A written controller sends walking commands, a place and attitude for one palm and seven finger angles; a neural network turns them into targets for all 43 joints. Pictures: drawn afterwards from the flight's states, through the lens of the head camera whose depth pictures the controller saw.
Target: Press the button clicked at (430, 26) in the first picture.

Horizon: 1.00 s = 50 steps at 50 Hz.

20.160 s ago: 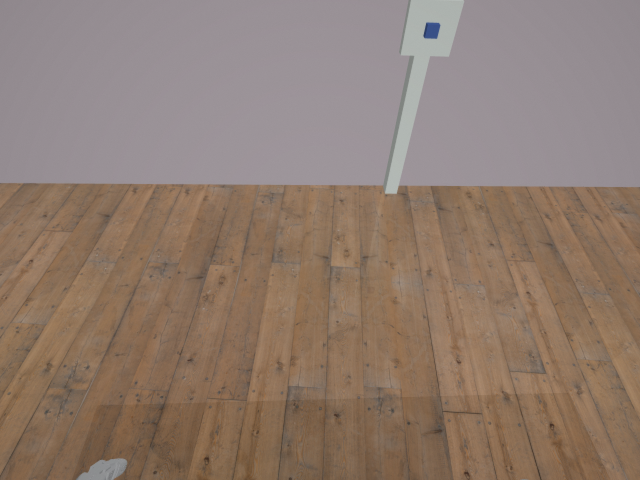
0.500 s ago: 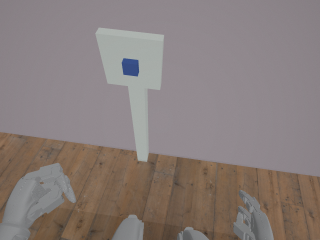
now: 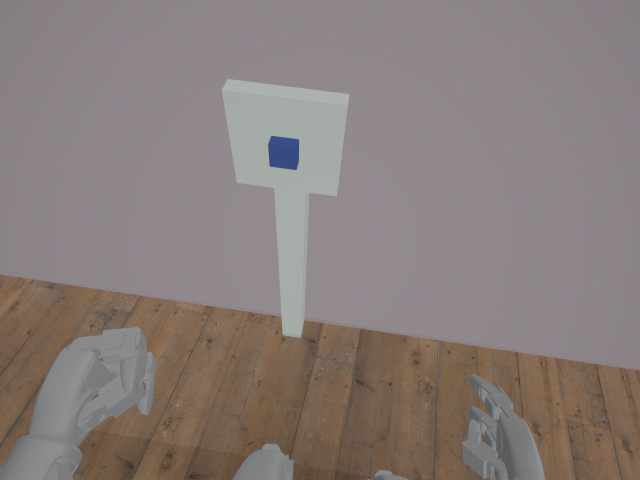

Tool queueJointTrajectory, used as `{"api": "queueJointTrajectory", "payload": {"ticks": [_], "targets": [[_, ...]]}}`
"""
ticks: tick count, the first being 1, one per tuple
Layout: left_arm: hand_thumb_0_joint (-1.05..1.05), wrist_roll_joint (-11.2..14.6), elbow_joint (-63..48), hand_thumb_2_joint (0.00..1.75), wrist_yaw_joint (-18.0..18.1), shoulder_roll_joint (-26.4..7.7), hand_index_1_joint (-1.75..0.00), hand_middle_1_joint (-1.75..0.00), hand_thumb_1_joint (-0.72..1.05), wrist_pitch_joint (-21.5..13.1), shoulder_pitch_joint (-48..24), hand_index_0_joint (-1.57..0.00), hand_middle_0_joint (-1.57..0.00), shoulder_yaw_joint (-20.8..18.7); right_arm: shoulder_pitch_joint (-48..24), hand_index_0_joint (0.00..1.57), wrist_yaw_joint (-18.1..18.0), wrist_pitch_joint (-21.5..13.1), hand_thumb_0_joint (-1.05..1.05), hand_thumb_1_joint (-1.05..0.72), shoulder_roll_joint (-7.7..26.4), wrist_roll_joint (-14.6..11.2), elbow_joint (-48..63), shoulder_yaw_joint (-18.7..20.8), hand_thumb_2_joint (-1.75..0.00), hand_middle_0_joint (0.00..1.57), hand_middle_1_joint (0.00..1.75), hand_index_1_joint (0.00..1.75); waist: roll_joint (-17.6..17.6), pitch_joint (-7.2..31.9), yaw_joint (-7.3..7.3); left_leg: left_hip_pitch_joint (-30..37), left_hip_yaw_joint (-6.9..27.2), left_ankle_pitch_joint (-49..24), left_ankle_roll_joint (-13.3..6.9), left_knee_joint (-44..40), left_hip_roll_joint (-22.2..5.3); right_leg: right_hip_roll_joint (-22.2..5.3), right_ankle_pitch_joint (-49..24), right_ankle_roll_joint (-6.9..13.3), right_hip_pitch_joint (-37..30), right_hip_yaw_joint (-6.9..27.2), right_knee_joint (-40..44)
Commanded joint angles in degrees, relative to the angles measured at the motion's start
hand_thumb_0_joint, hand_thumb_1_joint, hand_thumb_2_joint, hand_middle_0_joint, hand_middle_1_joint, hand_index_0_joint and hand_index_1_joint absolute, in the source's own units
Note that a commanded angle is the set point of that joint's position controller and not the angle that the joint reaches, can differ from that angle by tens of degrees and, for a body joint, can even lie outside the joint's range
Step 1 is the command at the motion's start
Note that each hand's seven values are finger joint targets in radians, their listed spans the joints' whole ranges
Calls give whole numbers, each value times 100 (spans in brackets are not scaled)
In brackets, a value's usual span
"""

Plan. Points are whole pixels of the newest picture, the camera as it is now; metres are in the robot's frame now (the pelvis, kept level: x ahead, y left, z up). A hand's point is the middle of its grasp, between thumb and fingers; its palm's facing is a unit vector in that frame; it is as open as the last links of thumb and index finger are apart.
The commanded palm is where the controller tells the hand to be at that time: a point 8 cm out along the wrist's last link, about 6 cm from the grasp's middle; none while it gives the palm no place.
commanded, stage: raise the hand and make a fist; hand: left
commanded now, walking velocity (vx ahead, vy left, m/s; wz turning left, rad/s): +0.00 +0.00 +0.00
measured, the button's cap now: (284, 151) +0.57 +0.10 +0.08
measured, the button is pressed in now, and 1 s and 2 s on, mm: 0 0 0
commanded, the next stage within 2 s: aim a knuckle at the button in 0.68 s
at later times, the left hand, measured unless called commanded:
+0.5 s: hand (153, 362) +0.23 +0.20 +0.07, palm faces -0.06 -1.00 -0.05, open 3.1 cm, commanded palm +0.21 +0.25 +0.07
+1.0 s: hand (197, 332) +0.27 +0.16 +0.06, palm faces -0.11 -0.99 -0.02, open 3.1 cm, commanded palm +0.26 +0.22 +0.07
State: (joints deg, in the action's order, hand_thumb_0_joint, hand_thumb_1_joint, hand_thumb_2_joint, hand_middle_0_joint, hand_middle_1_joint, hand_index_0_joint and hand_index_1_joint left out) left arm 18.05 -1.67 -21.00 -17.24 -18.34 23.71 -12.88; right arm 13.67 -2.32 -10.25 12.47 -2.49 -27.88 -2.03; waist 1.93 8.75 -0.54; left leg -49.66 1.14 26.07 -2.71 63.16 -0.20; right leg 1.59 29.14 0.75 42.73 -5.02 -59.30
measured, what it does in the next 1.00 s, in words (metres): stands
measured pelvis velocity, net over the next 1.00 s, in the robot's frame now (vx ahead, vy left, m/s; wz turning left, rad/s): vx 0.01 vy -0.02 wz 0.01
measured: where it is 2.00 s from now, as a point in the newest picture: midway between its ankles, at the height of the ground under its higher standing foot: outside the picture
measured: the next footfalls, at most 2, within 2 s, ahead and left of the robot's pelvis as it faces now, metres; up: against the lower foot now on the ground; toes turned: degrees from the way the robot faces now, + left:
none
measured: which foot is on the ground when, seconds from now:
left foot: down 0.00-1.00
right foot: down 0.00-1.00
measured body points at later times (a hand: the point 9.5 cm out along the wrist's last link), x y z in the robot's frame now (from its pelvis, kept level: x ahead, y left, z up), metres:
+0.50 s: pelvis +0.01 -0.01 +0.01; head +0.04 +0.00 +0.46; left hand +0.23 +0.25 +0.08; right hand +0.17 -0.25 -0.05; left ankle +0.05 +0.08 -0.66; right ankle +0.00 -0.12 -0.66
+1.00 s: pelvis +0.01 -0.02 +0.00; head +0.07 -0.02 +0.45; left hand +0.27 +0.22 +0.06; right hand +0.19 -0.26 -0.07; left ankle +0.05 +0.08 -0.66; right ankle +0.00 -0.12 -0.66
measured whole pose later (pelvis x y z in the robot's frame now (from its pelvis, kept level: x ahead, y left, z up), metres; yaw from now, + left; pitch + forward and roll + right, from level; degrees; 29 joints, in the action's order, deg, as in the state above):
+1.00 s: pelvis +0.01 -0.02 +0.00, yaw +0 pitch +13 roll -3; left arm 17.2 6.9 -20.6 -16.0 -18.8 10.3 -10.1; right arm 14.0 -3.4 -10.7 14.6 -2.0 -30.3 -2.5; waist 2.1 7.7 -0.9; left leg -49.0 1.9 26.3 -0.9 61.9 -0.6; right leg 2.2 30.2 2.5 42.6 -5.6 -59.2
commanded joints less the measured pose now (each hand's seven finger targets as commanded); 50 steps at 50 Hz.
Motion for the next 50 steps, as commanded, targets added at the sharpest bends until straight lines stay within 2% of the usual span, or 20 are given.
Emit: {"api": "queueJointTrajectory", "payload": {"ticks": [1,2,5,10,13,15,19,22,25,27,29,32,35,38,39,41,44,46,47,50], "targets": [[0,113,-1351,90,-20,-825,-150,-150,90,-336,-501,-130,-130,-416,-221,20,-104,-337,0,-90,917,6,931,397,-90,20,30,30,427,757,-11,1545,527,-409,170,-1417,-85,126,-508,133,106,76,899],[0,134,-1331,90,15,-936,-150,-150,90,-367,-632,-130,-130,-525,-226,20,-109,-334,0,-90,929,28,899,377,-90,20,30,30,325,701,0,1464,567,-354,172,-1415,-78,154,-491,146,77,67,865],[0,121,-1309,90,80,-817,-150,-150,90,-474,-583,-130,-130,-513,-185,20,-99,-355,0,-90,908,23,867,369,-90,20,30,30,449,800,26,1640,580,-433,206,-1471,-90,134,-546,150,75,51,863],[0,44,-1108,90,67,-747,-150,-150,90,-281,-555,-130,-130,-354,-176,20,-77,-355,0,-90,936,5,852,366,-90,20,30,30,553,729,-11,1685,569,-394,195,-1561,-85,105,-589,131,5,58,973],[0,47,-1068,90,16,-814,-150,-150,90,-155,-630,-130,-130,-379,-164,20,-92,-349,0,-90,958,-10,862,377,-90,20,30,30,280,787,-21,1653,486,-607,157,-1519,-73,115,-685,119,-181,77,1064],[0,62,-1061,90,31,-835,-150,-150,90,-130,-660,-130,-130,-425,-152,20,-105,-341,0,-90,946,-9,853,370,-90,20,30,30,354,715,-9,1695,463,-638,156,-1546,-66,106,-704,120,-199,83,1122],[0,138,-1035,90,74,-864,-150,-150,90,-218,-660,-130,-130,-548,-168,20,-104,-346,0,-90,917,12,831,376,-90,20,30,30,294,742,25,1631,365,-806,147,-1466,-29,103,-769,117,-306,117,1152],[0,155,-807,90,53,-824,-150,-150,90,-276,-671,-130,-130,-524,-162,20,-103,-343,0,-90,926,28,801,376,-90,20,30,30,22,601,0,1438,295,-816,113,-1355,-11,118,-753,104,-353,183,1198],[0,143,-861,90,-8,-776,-150,-150,90,-335,-715,-130,-130,-438,-139,20,-96,-362,0,-90,918,15,794,381,-90,20,30,30,281,720,-14,1482,226,-881,107,-1280,10,69,-815,89,-351,260,1215],[0,127,-872,90,-35,-808,-150,-150,90,-352,-737,-130,-130,-393,-134,20,-92,-367,0,-90,922,10,786,381,-90,20,30,30,201,711,-32,1455,217,-911,91,-1241,7,87,-824,92,-396,306,1226],[0,141,-1028,90,-45,-869,-150,-150,90,-377,-789,-130,-130,-442,-146,20,-96,-379,0,-90,906,14,779,383,-90,20,30,30,342,847,-21,1511,189,-1014,81,-1205,17,51,-950,82,-451,355,1235],[0,157,-1043,90,-3,-967,-150,-150,90,-416,-762,-130,-130,-578,-155,20,-99,-374,0,-90,894,31,740,396,-90,20,30,30,206,931,8,1517,198,-1240,77,-1155,13,81,-1211,84,-550,340,1157],[0,170,-974,90,9,-823,-150,-150,90,-428,-692,-130,-130,-518,-166,20,-101,-341,0,-90,859,19,721,389,-90,20,30,30,359,865,4,1520,154,-1260,89,-1145,20,58,-1285,67,-516,342,1169],[0,181,-848,90,-18,-805,-150,-150,90,-377,-688,-130,-130,-510,-164,20,-111,-311,0,-90,873,18,736,398,-90,20,30,30,107,884,-21,1443,150,-1246,76,-1118,19,54,-1299,40,-549,355,1175],[0,181,-837,90,-32,-748,-150,-150,90,-370,-669,-130,-130,-457,-171,20,-113,-306,0,-90,876,9,724,398,-90,20,30,30,191,854,-28,1468,138,-1275,79,-1115,26,46,-1353,42,-538,364,1185],[0,141,-747,90,-52,-593,-150,-150,90,-345,-1204,-130,-130,-143,-121,20,-123,-319,0,-90,915,20,703,351,-90,20,30,30,168,713,-177,1391,163,-1092,65,-1064,23,35,-1182,17,-325,370,1193],[0,79,-518,90,-16,-674,-150,-150,90,-393,-1888,-130,-130,-106,-44,20,-177,-343,0,-90,974,33,585,337,-90,20,30,30,47,673,-282,1259,197,-877,55,-946,-11,35,-878,21,-85,411,1155],[0,31,-424,90,28,-671,-150,-150,90,-425,-2177,-130,-130,-85,-38,20,-192,-375,0,-90,976,42,558,338,-90,20,30,30,69,853,-241,1263,200,-856,55,-930,-5,9,-816,27,-113,431,1117],[0,23,-324,90,44,-766,-150,-150,90,-426,-2377,-130,-130,-118,-23,20,-194,-366,0,-90,999,58,529,321,-90,20,30,30,-86,854,-260,1198,216,-890,39,-886,-16,38,-838,26,-117,444,1083],[0,-69,-333,90,170,-730,-150,-150,90,-395,-2570,-130,-130,-103,-54,20,-176,-332,0,-90,957,50,556,328,-90,20,30,30,256,1265,-125,1447,166,-1117,53,-970,2,-3,-1127,47,-299,429,1014]]}}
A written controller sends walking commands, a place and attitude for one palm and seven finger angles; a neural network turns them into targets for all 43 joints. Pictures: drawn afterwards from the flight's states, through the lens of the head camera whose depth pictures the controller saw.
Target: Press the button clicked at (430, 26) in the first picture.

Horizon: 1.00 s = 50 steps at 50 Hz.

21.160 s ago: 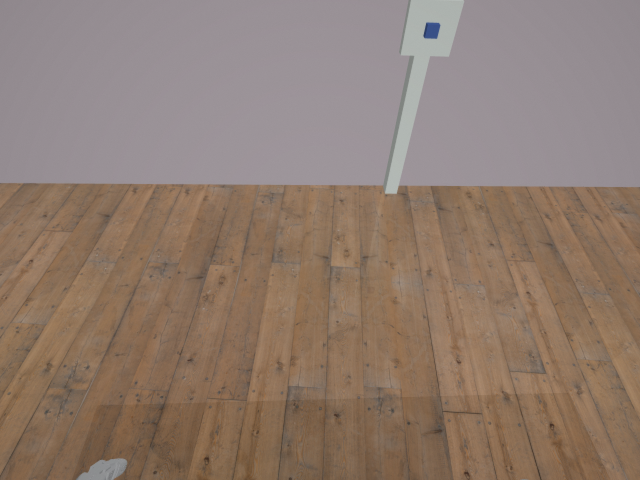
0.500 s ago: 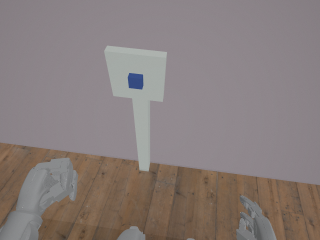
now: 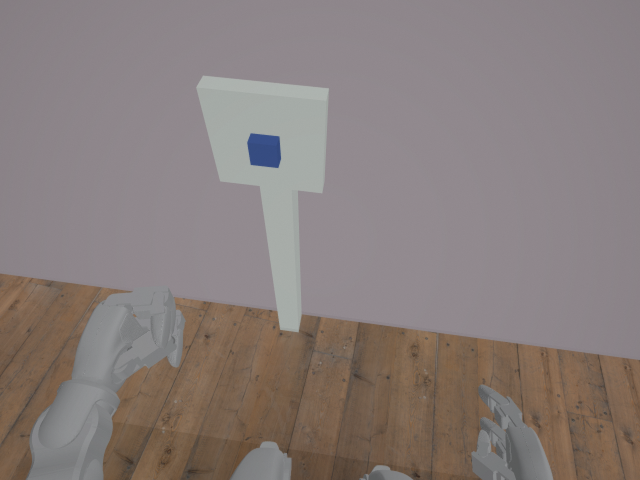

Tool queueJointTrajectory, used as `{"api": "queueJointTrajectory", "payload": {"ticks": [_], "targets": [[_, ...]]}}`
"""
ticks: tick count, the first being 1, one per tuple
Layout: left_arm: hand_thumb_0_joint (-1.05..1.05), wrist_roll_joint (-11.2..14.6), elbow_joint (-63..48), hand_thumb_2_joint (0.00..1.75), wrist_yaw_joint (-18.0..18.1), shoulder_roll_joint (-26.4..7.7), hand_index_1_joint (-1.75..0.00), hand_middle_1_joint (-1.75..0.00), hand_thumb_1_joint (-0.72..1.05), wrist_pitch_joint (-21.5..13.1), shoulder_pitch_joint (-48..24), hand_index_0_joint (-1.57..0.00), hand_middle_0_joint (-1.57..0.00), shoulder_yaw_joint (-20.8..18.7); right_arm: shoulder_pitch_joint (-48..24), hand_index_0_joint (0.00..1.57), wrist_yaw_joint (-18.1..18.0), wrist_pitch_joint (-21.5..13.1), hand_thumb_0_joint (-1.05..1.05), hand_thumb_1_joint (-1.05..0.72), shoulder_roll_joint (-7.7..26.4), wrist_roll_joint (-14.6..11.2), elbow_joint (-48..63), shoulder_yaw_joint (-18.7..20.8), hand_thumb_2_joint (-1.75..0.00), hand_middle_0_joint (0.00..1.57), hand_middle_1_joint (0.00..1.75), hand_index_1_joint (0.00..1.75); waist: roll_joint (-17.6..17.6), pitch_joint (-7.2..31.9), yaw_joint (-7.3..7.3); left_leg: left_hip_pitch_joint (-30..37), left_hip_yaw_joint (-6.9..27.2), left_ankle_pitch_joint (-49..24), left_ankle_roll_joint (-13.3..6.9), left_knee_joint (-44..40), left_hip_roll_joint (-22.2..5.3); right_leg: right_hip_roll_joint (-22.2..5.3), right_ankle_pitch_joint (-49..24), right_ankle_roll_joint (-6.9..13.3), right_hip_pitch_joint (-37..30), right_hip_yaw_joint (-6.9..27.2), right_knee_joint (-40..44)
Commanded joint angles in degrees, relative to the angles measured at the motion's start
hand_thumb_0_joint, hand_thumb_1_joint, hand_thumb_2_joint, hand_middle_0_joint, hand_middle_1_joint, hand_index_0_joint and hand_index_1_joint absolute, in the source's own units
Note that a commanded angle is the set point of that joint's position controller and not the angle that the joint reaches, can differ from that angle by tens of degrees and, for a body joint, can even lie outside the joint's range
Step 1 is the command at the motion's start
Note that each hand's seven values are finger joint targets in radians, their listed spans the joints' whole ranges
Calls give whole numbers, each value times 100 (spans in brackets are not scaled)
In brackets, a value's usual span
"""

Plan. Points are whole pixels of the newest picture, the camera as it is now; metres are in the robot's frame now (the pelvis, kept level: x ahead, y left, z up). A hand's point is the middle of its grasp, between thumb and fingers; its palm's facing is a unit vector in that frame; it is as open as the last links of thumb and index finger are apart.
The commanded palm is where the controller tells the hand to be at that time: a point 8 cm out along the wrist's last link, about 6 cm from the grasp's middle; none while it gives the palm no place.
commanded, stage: aim a knuckle at the button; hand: left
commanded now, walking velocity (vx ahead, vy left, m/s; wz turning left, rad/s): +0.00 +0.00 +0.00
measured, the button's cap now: (265, 149) +0.56 +0.12 +0.07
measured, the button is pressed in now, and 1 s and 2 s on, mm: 0 0 0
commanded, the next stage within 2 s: none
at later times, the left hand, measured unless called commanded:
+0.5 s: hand (232, 262) +0.37 +0.14 +0.05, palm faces -0.13 -0.99 -0.02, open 3.1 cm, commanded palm +0.36 +0.19 +0.05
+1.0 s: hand (281, 203) +0.48 +0.08 +0.05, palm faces -0.10 -0.99 -0.02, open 3.1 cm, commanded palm +0.46 +0.14 +0.04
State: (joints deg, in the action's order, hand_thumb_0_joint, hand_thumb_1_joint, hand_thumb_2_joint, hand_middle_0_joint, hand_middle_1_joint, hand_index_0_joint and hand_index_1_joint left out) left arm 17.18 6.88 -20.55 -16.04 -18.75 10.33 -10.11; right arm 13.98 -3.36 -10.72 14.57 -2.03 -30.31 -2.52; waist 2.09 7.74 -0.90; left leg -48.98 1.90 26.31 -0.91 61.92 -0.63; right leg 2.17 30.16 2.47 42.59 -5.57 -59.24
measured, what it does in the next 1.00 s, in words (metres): stands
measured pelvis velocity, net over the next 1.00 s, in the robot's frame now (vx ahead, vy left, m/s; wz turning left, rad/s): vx -0.01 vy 0.00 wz -0.04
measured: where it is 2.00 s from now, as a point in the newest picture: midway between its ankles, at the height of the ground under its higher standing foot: outside the picture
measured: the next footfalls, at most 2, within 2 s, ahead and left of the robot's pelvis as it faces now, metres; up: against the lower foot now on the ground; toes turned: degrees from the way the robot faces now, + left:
none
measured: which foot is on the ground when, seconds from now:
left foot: down 0.00-1.00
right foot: down 0.00-1.00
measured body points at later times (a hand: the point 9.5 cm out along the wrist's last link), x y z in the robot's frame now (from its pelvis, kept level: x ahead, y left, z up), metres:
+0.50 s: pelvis +0.01 +0.00 +0.00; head +0.08 +0.01 +0.44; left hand +0.37 +0.19 +0.06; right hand +0.12 -0.25 -0.10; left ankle +0.04 +0.11 -0.67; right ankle -0.01 -0.10 -0.67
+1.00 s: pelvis -0.01 +0.00 -0.02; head +0.10 +0.00 +0.42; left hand +0.48 +0.14 +0.05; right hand +0.02 -0.26 -0.14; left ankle +0.04 +0.11 -0.67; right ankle -0.01 -0.10 -0.67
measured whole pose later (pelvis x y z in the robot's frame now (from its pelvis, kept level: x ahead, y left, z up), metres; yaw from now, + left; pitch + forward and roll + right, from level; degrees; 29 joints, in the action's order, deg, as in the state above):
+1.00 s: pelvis -0.01 +0.00 -0.02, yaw -2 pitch +21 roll -2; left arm 4.9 60.3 -4.1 -15.1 -26.0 -45.9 -12.0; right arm 19.3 1.3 0.6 14.1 1.0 -37.2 -0.7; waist 1.8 8.5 -8.2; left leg -60.7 -0.4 26.4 -1.0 65.6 -1.3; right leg 2.4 30.5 2.5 56.1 -3.4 -65.1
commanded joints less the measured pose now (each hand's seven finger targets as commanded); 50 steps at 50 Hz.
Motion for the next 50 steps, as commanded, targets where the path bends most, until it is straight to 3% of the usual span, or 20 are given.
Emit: {"api": "queueJointTrajectory", "payload": {"ticks": [1,2,5,7,12,15,16,19,20,21,28,30,31,33,36,37,40,42,49,50], "targets": [[0,-8,-1196,90,188,-878,-150,-150,90,-324,-1374,-130,-130,-389,-84,20,-62,-274,0,-90,748,-1,765,382,-90,20,30,30,343,1457,-96,1481,86,-1246,-121,-853,39,-65,-1365,-121,-300,465,987],[0,-37,-1094,90,243,-958,-150,-150,90,-283,-1325,-130,-130,-454,-47,20,-49,-240,0,-90,767,16,761,383,-90,20,30,30,208,1546,-47,1466,109,-1382,-113,-866,24,-38,-1486,-109,-400,433,915],[0,-140,-959,90,433,-700,-150,-150,90,-158,-1485,-130,-130,-216,-43,20,14,-144,0,-90,735,20,767,381,-90,20,30,30,335,1572,-68,1584,87,-1539,-95,-924,27,-63,-1723,-117,-387,392,911],[0,-214,-530,90,526,-778,-150,-150,90,-75,-1639,-130,-130,-290,16,20,29,-55,0,-90,770,27,707,392,-90,20,30,30,-9,1419,-117,1409,77,-1535,-103,-882,14,-41,-1772,-131,-376,392,902],[0,-302,25,90,673,-716,-150,-150,90,-144,-2343,-130,-130,-265,69,20,69,125,0,-90,783,38,653,414,-90,20,30,30,-227,1347,-168,1210,17,-1400,-101,-864,24,-60,-1749,-148,-394,458,920],[0,-366,-50,90,711,-447,-150,-150,90,-325,-2916,-130,-130,41,109,20,89,159,0,-90,749,45,597,442,-90,20,30,30,74,1671,-224,1480,-3,-1552,-95,-811,23,-87,-1907,-146,-303,471,862],[0,-387,18,90,761,-595,-150,-150,90,-385,-3117,-130,-130,-83,155,20,89,170,0,-90,762,48,527,457,-90,20,30,30,87,1696,-234,1544,21,-1596,-80,-802,-2,-75,-1920,-133,-234,458,844],[0,-493,328,90,849,-629,-150,-150,90,-503,-3575,-130,-130,-60,226,20,108,228,0,-90,775,66,405,473,-90,20,30,30,68,1799,-275,1526,41,-1613,-77,-749,-7,-67,-1940,-133,-167,484,779],[0,-529,449,90,879,-487,-150,-150,90,-515,-3653,-130,-130,70,226,20,124,251,0,-90,759,67,388,463,-90,20,30,30,147,1776,-286,1552,45,-1591,-71,-752,3,-67,-1892,-126,-89,467,771],[0,-567,537,90,928,-476,-150,-150,90,-535,-3957,-130,-130,106,260,20,130,278,0,-90,767,68,330,475,-90,20,30,30,115,1777,-361,1630,67,-1610,-69,-742,-16,-63,-1884,-126,31,440,758],[0,-731,1408,90,1204,-607,-150,-150,90,-511,-4630,-130,-130,-96,432,20,230,535,0,-90,780,113,243,497,-90,20,30,30,28,2047,-282,1481,12,-1802,-47,-668,10,-55,-2176,-127,-114,482,651],[0,-790,1585,90,1273,-520,-150,-150,90,-587,-4936,-130,-130,-24,465,20,251,605,0,-90,763,119,227,500,-90,20,30,30,72,2040,-336,1500,8,-1779,-37,-656,8,-48,-2142,-121,-10,475,646],[0,-792,1729,90,1303,-391,-150,-150,90,-618,-5219,-130,-130,73,494,20,265,623,0,-90,751,127,186,499,-90,20,30,30,-3,2003,-430,1478,8,-1679,-52,-624,7,-42,-2066,-140,81,478,673],[0,-841,2120,90,1339,-580,-150,-150,90,-699,-5693,-130,-130,-62,570,20,264,670,0,-90,778,136,92,497,-90,20,30,30,-76,1893,-498,1296,21,-1533,-57,-563,3,-26,-1962,-140,184,510,649],[0,-892,2628,90,1370,-553,-150,-150,90,-814,-6353,-130,-130,-48,671,20,274,731,0,-90,778,162,-6,493,-90,20,30,30,-79,1922,-600,1157,17,-1349,-72,-500,33,-25,-1822,-149,287,546,645],[0,-932,2704,90,1382,-649,-150,-150,90,-876,-6547,-130,-130,-115,747,20,282,742,0,-90,794,181,-27,501,-90,20,30,30,2,2069,-590,1216,42,-1428,-70,-462,27,-11,-1856,-128,317,534,578],[0,-993,3188,90,1406,-445,-150,-150,90,-962,-6997,-130,-130,25,843,20,329,805,0,-90,781,210,-116,507,-90,20,30,30,294,2261,-646,1392,66,-1517,-41,-399,25,-5,-1823,-113,587,503,519],[0,-1052,3456,90,1451,-482,-150,-150,90,-1017,-7399,-130,-130,3,975,20,350,851,0,-90,807,247,-196,525,-90,20,30,30,197,2355,-751,1403,120,-1620,-59,-322,9,20,-1859,-111,717,476,442],[0,-1304,4487,90,1762,-916,-150,-150,90,-1162,-8340,-130,-130,-445,1301,20,428,1057,0,-90,862,367,-318,533,-90,20,30,30,88,2522,-904,953,101,-1515,-92,-139,19,31,-1794,-140,864,502,309],[0,-1319,4554,90,1794,-990,-150,-150,90,-1176,-8304,-130,-130,-541,1333,20,449,1081,0,-90,867,388,-293,533,-90,20,30,30,120,2556,-850,878,73,-1485,-99,-126,42,35,-1794,-140,788,527,309]]}}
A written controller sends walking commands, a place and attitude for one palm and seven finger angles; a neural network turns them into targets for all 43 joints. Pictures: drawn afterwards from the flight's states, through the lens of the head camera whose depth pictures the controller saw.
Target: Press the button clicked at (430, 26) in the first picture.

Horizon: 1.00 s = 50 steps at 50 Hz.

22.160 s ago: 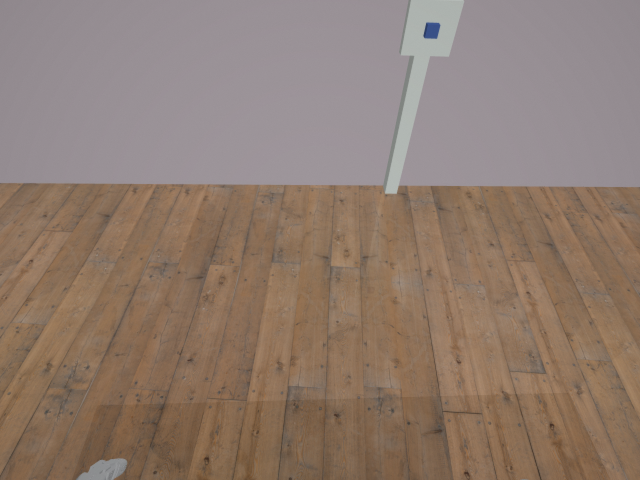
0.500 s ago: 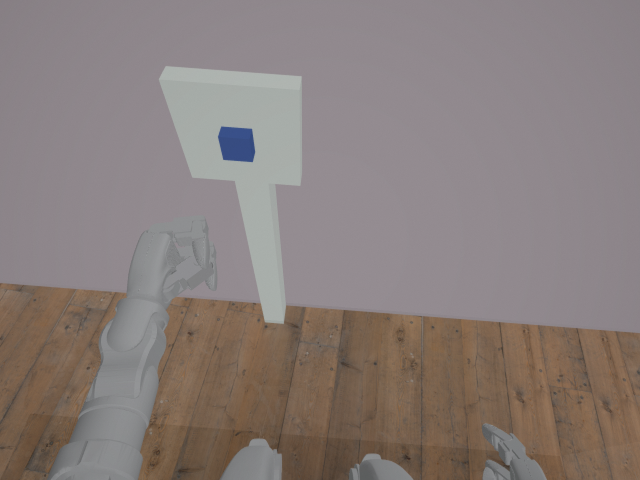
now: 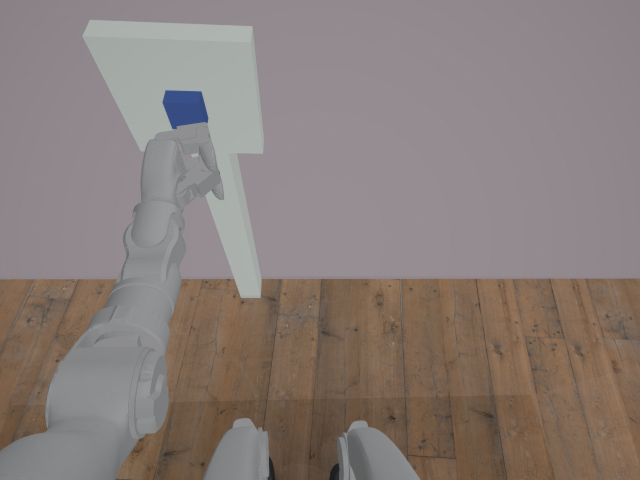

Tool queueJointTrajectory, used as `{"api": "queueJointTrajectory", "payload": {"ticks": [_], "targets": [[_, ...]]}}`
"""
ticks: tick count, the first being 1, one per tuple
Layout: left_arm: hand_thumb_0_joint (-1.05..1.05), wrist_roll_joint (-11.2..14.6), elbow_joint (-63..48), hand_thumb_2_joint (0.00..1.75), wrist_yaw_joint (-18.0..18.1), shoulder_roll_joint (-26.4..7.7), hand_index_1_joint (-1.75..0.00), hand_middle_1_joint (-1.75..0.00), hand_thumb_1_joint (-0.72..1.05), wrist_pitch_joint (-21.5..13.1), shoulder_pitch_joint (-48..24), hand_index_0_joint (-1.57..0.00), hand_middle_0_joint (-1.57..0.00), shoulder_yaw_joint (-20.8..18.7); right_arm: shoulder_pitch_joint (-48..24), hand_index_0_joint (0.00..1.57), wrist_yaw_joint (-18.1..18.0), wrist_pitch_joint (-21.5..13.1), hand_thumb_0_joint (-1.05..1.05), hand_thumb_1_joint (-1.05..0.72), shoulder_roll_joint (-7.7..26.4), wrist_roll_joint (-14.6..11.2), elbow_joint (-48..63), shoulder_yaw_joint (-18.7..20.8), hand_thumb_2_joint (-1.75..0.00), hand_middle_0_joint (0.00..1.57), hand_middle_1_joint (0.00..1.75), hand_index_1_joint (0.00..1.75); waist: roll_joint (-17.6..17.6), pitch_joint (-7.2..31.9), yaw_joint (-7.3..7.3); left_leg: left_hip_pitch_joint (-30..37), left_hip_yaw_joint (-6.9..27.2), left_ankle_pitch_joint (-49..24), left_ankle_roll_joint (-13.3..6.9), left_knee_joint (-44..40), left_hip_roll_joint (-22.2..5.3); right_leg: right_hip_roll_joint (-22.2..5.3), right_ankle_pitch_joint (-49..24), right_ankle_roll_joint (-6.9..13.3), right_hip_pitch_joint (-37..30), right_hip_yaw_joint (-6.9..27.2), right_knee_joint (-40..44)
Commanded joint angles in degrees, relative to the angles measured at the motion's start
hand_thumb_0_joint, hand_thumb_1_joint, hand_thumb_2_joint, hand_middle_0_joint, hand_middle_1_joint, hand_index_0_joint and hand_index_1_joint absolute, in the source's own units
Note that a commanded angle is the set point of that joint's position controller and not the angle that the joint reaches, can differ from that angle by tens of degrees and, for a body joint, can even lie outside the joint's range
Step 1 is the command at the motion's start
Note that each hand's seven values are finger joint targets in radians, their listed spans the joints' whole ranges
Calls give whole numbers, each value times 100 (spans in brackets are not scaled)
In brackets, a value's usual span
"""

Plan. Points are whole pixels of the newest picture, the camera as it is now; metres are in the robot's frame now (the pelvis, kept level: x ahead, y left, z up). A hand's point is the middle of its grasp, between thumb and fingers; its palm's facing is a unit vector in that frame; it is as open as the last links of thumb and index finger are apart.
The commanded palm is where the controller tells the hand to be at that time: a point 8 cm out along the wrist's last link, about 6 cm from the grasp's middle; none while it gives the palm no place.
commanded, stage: aim a knuckle at the button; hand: left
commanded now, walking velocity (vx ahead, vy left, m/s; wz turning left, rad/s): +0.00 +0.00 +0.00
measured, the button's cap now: (187, 108) +0.57 +0.14 +0.09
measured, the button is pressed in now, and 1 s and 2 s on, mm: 0 0 11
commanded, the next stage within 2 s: press the button with the knuckle in 1.08 s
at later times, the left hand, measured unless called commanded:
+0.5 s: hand (210, 177) +0.47 +0.11 +0.07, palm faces -0.07 -1.00 -0.03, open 3.1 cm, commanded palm +0.45 +0.16 +0.06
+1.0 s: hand (207, 180) +0.47 +0.11 +0.06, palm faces -0.07 -1.00 +0.00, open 3.1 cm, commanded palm +0.45 +0.16 +0.06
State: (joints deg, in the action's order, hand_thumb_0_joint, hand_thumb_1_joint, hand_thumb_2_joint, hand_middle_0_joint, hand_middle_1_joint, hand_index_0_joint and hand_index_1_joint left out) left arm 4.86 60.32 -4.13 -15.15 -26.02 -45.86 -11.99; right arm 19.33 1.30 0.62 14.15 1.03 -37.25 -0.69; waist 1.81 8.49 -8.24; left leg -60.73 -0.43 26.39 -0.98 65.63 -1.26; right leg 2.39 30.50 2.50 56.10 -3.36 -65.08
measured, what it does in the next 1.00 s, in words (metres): stands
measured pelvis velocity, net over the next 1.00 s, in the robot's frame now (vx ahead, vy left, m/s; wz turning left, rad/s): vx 0.01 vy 0.00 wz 0.00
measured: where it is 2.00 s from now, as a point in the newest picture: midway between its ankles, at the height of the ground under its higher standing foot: outside the picture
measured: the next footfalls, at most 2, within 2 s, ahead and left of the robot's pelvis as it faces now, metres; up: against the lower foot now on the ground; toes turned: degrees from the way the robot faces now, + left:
none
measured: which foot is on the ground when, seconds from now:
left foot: down 0.00-1.00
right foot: down 0.00-1.00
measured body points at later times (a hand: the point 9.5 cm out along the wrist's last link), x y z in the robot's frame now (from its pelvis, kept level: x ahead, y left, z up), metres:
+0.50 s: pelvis +0.01 +0.00 +0.01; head +0.11 +0.01 +0.45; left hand +0.47 +0.16 +0.07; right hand +0.05 -0.27 -0.11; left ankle +0.04 +0.11 -0.65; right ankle +0.00 -0.10 -0.65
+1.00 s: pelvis +0.01 +0.00 +0.01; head +0.11 +0.02 +0.44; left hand +0.47 +0.17 +0.07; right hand +0.04 -0.25 -0.11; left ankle +0.04 +0.11 -0.65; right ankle +0.00 -0.10 -0.65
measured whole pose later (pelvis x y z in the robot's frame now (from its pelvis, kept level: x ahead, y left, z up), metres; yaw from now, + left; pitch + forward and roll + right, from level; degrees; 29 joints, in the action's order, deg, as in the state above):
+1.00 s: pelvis +0.01 +0.00 +0.01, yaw +0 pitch +21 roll -2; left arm 6.2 60.9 -5.4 -14.5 -27.5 -43.2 -11.3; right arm 20.7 2.2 4.6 13.8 0.7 -36.0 -0.6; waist 1.7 9.1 -7.5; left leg -58.7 -0.2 26.3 -1.2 64.1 -1.3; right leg 2.6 29.9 2.2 53.7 -3.4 -62.7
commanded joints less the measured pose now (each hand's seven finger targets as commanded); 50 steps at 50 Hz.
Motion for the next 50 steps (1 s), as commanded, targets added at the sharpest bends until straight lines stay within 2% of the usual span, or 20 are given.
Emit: {"api": "queueJointTrajectory", "payload": {"ticks": [1,2,5,8,10,11,15,17,18,19,20,22,25,28,34,38,40,44,47,50], "targets": [[0,-137,-795,90,177,-1242,-150,-150,90,-482,-2537,-130,-130,-484,822,20,0,-18,0,-90,921,89,454,347,-90,20,30,30,169,2625,-26,2016,285,-1508,-89,-512,112,14,-1861,-132,-704,321,870],[0,-148,-777,90,194,-1381,-150,-150,90,-511,-2369,-130,-130,-652,856,20,13,13,0,-90,952,116,497,360,-90,20,30,30,167,2824,36,2063,287,-1700,-100,-507,119,25,-2045,-118,-826,311,808],[0,-141,-1065,90,140,-1332,-150,-150,90,-545,-1943,-130,-130,-664,885,20,66,137,0,-90,895,106,666,367,-90,20,30,30,144,3201,190,2105,166,-2022,-98,-517,131,23,-2576,-134,-1299,361,809],[0,-123,-1067,90,49,-1428,-150,-150,90,-470,-1814,-130,-130,-681,944,20,62,246,0,-90,902,61,720,366,-90,20,30,30,-191,2808,100,1721,73,-1828,-143,-584,136,28,-2719,-185,-1574,450,953],[0,-66,-1287,90,-16,-1490,-150,-150,90,-465,-1770,-130,-130,-714,967,20,41,278,0,-90,888,27,754,374,-90,20,30,30,-275,2754,134,1603,27,-1671,-157,-649,156,17,-2743,-203,-1821,528,1061],[0,-15,-1434,90,-71,-1227,-150,-150,90,-485,-1836,-130,-130,-494,918,20,41,269,0,-90,845,4,773,368,-90,20,30,30,-156,2720,85,1663,9,-1588,-156,-678,169,12,-2688,-207,-1797,549,1131],[0,111,-1613,90,-159,-1083,-150,-150,90,-663,-2134,-130,-130,-351,914,20,-5,209,0,-90,840,-19,592,395,-90,20,30,30,-37,2518,-33,1986,77,-1525,-140,-690,131,30,-2468,-201,-1486,530,1226],[0,115,-1681,90,-207,-705,-150,-150,90,-733,-2357,-130,-130,23,880,20,1,169,0,-90,800,-26,526,391,-90,20,30,30,291,2439,-150,2318,113,-1557,-130,-684,116,33,-2341,-173,-1134,463,1235],[0,84,-1390,90,-210,-727,-150,-150,90,-711,-2185,-130,-130,-7,893,20,4,170,0,-90,834,-28,446,408,-90,20,30,30,201,2315,-112,2340,157,-1527,-105,-678,102,42,-2220,-163,-986,420,1234],[0,70,-1269,90,-212,-699,-150,-150,90,-695,-2251,-130,-130,59,880,20,11,169,0,-90,860,-24,413,404,-90,20,30,30,288,2188,-169,2345,184,-1430,-102,-684,97,36,-2057,-161,-803,393,1242],[0,47,-1116,90,-201,-718,-150,-150,90,-666,-2217,-130,-130,47,890,20,9,183,0,-90,881,-19,380,415,-90,20,30,30,133,2121,-194,2305,210,-1364,-106,-674,91,33,-1953,-164,-730,378,1242],[0,32,-1086,90,-164,-554,-150,-150,90,-642,-2199,-130,-130,149,885,20,34,178,0,-90,882,2,429,416,-90,20,30,30,333,2189,-150,2434,245,-1463,-101,-692,117,32,-1952,-127,-641,330,1186],[0,40,-1090,90,-54,-648,-150,-150,90,-626,-2008,-130,-130,-14,779,20,62,215,0,-90,905,20,497,422,-90,20,30,30,340,2370,-29,2523,255,-1687,-76,-656,110,27,-2088,-114,-647,285,1090],[0,21,-1082,90,91,-865,-150,-150,90,-642,-1822,-130,-130,-262,719,20,82,254,0,-90,912,36,602,399,-90,20,30,30,69,2488,60,2291,223,-1780,-92,-625,133,27,-2290,-134,-930,304,1008],[0,-144,-1448,90,218,-1311,-150,-150,90,-839,-2347,-130,-130,-456,614,20,30,278,0,-90,870,33,663,367,-90,20,30,30,48,2557,-8,2030,152,-1533,-127,-562,143,9,-2319,-189,-1191,478,1025],[0,-21,-1551,90,-16,-752,-150,-150,90,-806,-2236,-130,-130,-3,590,20,26,247,0,-90,845,-7,653,392,-90,20,30,30,343,2843,-41,2583,196,-1780,-76,-608,119,37,-2404,-150,-1066,386,1051],[0,54,-1241,90,-139,-804,-150,-150,90,-641,-2110,-130,-130,-29,678,20,6,272,0,-90,896,-24,586,387,-90,20,30,30,142,2599,-87,2465,219,-1727,-83,-631,106,56,-2337,-153,-1040,359,1116],[0,137,-857,90,-258,-480,-150,-150,90,-403,-1990,-130,-130,179,726,20,-7,294,0,-90,905,-54,539,385,-90,20,30,30,-42,2135,-147,2358,269,-1540,-94,-699,96,58,-2053,-142,-732,274,1197],[0,183,-1086,90,-166,-459,-150,-150,90,-499,-2146,-130,-130,111,744,20,17,257,0,-90,909,-7,550,393,-90,20,30,30,141,2216,-94,2497,331,-1593,-86,-710,98,59,-1935,-100,-592,220,1134],[0,124,-1298,90,11,-894,-150,-150,90,-692,-2156,-130,-130,-268,740,20,30,245,0,-90,918,26,553,394,-90,20,30,30,126,2499,26,2483,320,-1689,-70,-671,90,58,-2000,-106,-752,243,1041]]}}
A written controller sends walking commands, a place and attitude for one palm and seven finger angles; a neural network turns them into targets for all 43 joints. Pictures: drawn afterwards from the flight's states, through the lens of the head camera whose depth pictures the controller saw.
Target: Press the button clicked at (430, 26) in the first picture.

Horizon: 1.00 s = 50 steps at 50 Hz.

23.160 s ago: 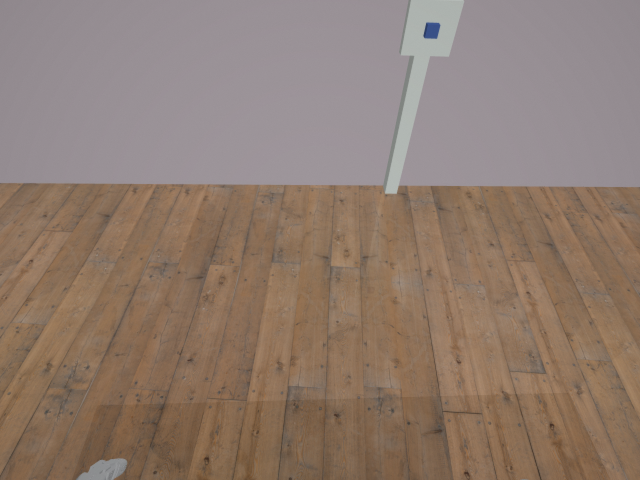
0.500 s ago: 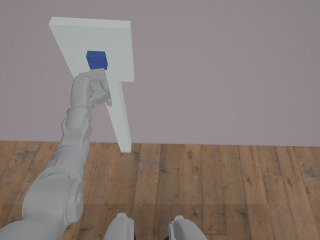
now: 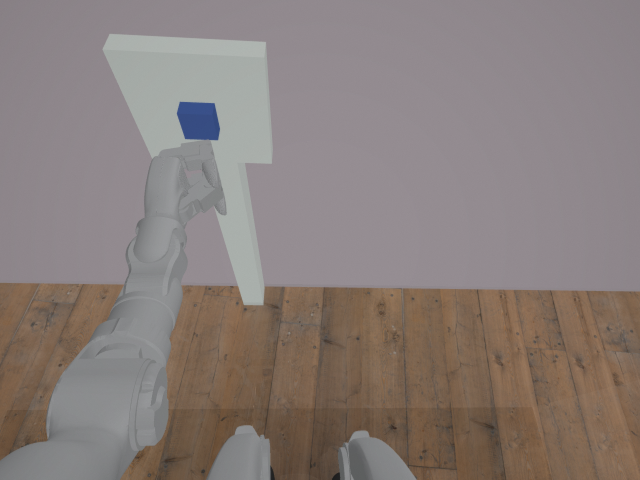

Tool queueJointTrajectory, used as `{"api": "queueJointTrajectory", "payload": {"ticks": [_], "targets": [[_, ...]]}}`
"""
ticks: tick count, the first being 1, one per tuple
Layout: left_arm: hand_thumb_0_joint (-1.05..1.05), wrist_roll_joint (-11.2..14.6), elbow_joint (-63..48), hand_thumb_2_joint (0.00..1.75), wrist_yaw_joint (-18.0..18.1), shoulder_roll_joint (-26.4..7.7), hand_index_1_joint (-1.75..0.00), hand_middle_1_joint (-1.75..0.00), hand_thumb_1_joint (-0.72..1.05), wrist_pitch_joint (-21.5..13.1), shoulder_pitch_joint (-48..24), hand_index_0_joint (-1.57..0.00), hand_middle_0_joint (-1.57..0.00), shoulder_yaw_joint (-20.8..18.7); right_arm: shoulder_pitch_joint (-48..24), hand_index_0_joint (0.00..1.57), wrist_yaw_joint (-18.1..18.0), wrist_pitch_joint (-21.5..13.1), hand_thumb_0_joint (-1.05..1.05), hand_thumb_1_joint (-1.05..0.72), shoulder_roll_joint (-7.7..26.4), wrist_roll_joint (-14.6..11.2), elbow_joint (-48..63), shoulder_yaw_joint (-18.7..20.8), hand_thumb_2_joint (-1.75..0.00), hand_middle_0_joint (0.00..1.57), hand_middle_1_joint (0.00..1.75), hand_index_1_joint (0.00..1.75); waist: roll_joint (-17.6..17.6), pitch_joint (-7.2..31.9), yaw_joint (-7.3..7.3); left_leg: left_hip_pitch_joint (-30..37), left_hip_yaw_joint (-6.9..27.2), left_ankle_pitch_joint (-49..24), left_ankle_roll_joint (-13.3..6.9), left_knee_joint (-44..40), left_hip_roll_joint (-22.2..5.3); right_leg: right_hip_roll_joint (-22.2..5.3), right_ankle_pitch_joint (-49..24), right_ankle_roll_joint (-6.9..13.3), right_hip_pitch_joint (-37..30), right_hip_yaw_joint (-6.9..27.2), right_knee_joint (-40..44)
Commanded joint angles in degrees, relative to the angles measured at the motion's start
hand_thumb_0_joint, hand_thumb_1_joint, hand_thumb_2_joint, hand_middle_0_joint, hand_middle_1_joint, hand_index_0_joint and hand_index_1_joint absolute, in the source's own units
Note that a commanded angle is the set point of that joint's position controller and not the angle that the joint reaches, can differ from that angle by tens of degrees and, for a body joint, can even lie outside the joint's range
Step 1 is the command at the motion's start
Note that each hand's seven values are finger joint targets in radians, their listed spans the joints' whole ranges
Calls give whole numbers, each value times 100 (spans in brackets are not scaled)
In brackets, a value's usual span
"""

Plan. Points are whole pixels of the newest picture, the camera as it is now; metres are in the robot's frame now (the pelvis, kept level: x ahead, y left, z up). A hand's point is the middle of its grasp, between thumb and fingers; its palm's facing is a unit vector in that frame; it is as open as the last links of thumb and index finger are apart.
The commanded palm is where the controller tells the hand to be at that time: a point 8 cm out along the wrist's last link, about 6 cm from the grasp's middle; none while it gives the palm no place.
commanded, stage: aim a knuckle at the button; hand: left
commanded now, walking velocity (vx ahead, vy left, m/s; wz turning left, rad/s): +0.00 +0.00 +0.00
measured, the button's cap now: (199, 119) +0.56 +0.14 +0.09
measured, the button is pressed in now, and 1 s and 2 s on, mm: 0 11 0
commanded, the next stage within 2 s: press the button with the knuckle in 0.08 s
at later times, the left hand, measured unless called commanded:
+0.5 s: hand (229, 168) +0.49 +0.10 +0.07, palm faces -0.04 -1.00 -0.02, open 3.1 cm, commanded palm +0.47 +0.15 +0.06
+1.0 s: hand (233, 158) +0.52 +0.09 +0.06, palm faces -0.05 -1.00 -0.04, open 3.3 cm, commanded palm +0.52 +0.15 +0.06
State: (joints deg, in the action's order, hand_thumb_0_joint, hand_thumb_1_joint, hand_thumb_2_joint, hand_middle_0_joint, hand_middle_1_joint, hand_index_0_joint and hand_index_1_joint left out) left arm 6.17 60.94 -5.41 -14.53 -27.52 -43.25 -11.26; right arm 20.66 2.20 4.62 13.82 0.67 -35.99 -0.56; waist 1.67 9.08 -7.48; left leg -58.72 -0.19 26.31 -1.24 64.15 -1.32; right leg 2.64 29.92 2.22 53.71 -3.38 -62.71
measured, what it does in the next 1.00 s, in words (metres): stands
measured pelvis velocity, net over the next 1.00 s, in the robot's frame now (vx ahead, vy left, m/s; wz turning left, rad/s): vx -0.01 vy -0.01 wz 0.00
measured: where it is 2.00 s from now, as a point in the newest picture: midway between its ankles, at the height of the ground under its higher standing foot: outside the picture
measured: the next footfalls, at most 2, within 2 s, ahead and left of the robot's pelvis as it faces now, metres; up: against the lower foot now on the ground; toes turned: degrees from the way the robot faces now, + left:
none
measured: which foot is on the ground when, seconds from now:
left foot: down 0.00-1.00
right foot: down 0.00-1.00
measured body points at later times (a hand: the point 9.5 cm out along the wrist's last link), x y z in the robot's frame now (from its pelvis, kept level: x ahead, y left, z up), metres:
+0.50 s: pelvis +0.00 +0.00 -0.01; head +0.11 +0.01 +0.43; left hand +0.49 +0.15 +0.07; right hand +0.02 -0.26 -0.13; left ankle +0.04 +0.10 -0.65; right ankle +0.00 -0.10 -0.65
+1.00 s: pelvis -0.01 -0.01 -0.01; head +0.12 +0.00 +0.42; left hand +0.52 +0.15 +0.06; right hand -0.02 -0.27 -0.13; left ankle +0.04 +0.10 -0.65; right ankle +0.00 -0.10 -0.65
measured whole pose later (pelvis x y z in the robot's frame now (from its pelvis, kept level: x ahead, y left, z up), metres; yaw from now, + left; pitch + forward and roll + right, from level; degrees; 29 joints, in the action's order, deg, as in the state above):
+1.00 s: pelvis -0.01 -0.01 -0.01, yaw +0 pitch +24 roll -3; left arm 0.5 71.6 -3.9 -21.3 -26.8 -56.7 -16.9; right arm 22.0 1.6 3.9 14.7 2.0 -36.5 -1.6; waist 2.5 8.3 -12.1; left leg -65.4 1.3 26.4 -0.4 67.4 -2.2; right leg 3.6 29.9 3.2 60.1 -4.7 -65.5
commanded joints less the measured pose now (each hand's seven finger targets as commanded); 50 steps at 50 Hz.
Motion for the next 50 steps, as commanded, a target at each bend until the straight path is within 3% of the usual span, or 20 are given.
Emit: {"api": "queueJointTrajectory", "payload": {"ticks": [1,4,8,9,12,13,16,18,22,24,27,28,29,32,37,38,39,41,46,50], "targets": [[0,-78,-1303,90,195,-983,-150,-150,90,-580,-2382,-130,-130,-335,585,20,-56,-152,0,-90,938,68,429,375,-90,20,30,30,206,2374,-57,2244,279,-1636,-42,-529,97,35,-1896,-81,-465,257,805],[0,-265,-1365,90,363,-1135,-150,-150,90,-702,-2595,-130,-130,-393,597,20,-34,-136,0,-90,938,102,419,370,-90,20,30,30,361,2407,-70,2276,305,-1628,-27,-512,86,30,-1842,-79,-341,247,711],[0,-313,-1496,90,384,-875,-150,-150,90,-688,-2462,-130,-130,-196,595,20,-2,-106,0,-90,938,106,469,406,-90,20,30,30,517,2771,-62,2632,316,-1881,3,-503,64,44,-1971,-65,-344,207,688],[0,-290,-1462,90,367,-931,-150,-150,90,-640,-2428,-130,-130,-225,605,20,-8,-84,0,-90,959,91,471,409,-90,20,30,30,453,2731,-63,2609,321,-1853,11,-524,53,50,-1952,-63,-375,204,710],[0,-213,-1175,90,329,-766,-150,-150,90,-477,-2741,-130,-130,-94,672,20,-38,-70,0,-90,972,82,417,398,-90,20,30,30,172,2384,-261,2389,337,-1603,-34,-552,68,63,-1821,-91,-344,204,820],[0,-214,-1080,90,333,-833,-150,-150,90,-434,-2730,-130,-130,-161,694,20,-51,-70,0,-90,989,71,389,402,-90,20,30,30,60,2393,-247,2319,332,-1569,-37,-556,66,58,-1807,-105,-372,208,826],[0,-231,-952,90,344,-725,-150,-150,90,-395,-3206,-130,-130,-2,699,20,-79,-86,0,-90,987,84,340,377,-90,20,30,30,79,2130,-404,2173,368,-1309,-58,-548,76,43,-1554,-110,-143,210,867],[0,-247,-936,90,386,-827,-150,-150,90,-498,-3224,-130,-130,-141,726,20,-73,-124,0,-90,994,117,308,386,-90,20,30,30,289,2323,-328,2361,398,-1472,-34,-513,69,36,-1588,-80,-50,203,805],[0,-320,-722,90,410,-892,-150,-150,90,-571,-3232,-130,-130,-190,794,20,-37,-144,0,-90,1008,163,262,383,-90,20,30,30,351,2438,-349,2378,430,-1667,-33,-433,66,44,-1696,-61,27,177,698],[0,-404,-563,90,438,-1091,-150,-150,90,-514,-3100,-130,-130,-311,795,20,-14,-109,0,-90,1018,165,279,368,-90,20,30,30,405,2483,-276,2249,381,-1653,-28,-394,75,37,-1730,-67,-33,207,682],[0,-469,-418,90,484,-1157,-150,-150,90,-379,-3298,-130,-130,-322,871,20,-18,-67,0,-90,1033,173,314,348,-90,20,30,30,221,2375,-378,1970,375,-1520,-71,-377,94,37,-1716,-91,-121,231,695],[0,-458,-494,90,504,-1165,-150,-150,90,-355,-3463,-130,-130,-323,863,20,-19,-68,0,-90,1025,174,332,345,-90,20,30,30,276,2444,-407,1919,328,-1518,-83,-347,103,28,-1772,-112,-179,261,705],[0,-468,-440,90,531,-1422,-150,-150,90,-333,-3435,-130,-130,-525,893,20,-35,-52,0,-90,1045,164,328,347,-90,20,30,30,221,2473,-366,1878,337,-1508,-77,-354,91,34,-1763,-105,-258,262,713],[0,-393,-729,90,545,-1395,-150,-150,90,-419,-3966,-130,-130,-487,913,20,-54,-100,0,-90,1021,186,336,329,-90,20,30,30,253,2664,-490,1844,341,-1506,-107,-294,99,39,-1823,-124,-343,321,702],[0,-466,-535,90,506,-1669,-150,-150,90,-414,-3947,-130,-130,-665,1054,20,-62,-110,0,-90,1031,191,236,340,-90,20,30,30,307,2862,-488,1765,297,-1687,-121,-188,104,44,-2108,-135,-496,373,672],[0,-471,-488,90,477,-1642,-150,-150,90,-378,-4033,-130,-130,-581,1032,20,-68,-103,0,-90,1034,176,234,329,-90,20,30,30,349,2766,-550,1657,258,-1613,-124,-168,108,34,-2091,-157,-479,411,715],[0,-488,-410,90,474,-1895,-150,-150,90,-351,-4112,-130,-130,-735,1085,20,-84,-93,0,-90,1057,178,197,321,-90,20,30,30,251,2715,-560,1550,280,-1520,-133,-168,96,41,-2014,-161,-522,416,725],[0,-473,-351,90,435,-1809,-150,-150,90,-273,-4193,-130,-130,-647,1092,20,-85,-100,0,-90,1039,164,211,309,-90,20,30,30,359,2604,-602,1470,237,-1420,-143,-171,116,38,-1966,-165,-532,451,798],[0,-407,-319,90,361,-2180,-150,-150,90,-187,-4509,-130,-130,-880,1157,20,-131,-147,0,-90,1054,162,197,272,-90,20,30,30,399,2717,-635,1273,225,-1372,-162,-107,111,47,-1957,-178,-678,509,813],[0,-387,-118,90,344,-2088,-150,-150,90,-148,-4729,-130,-130,-754,1137,20,-136,-200,0,-90,1065,152,170,236,-90,20,30,30,519,2439,-764,1193,266,-1105,-154,-99,91,55,-1556,-173,-322,477,847]]}}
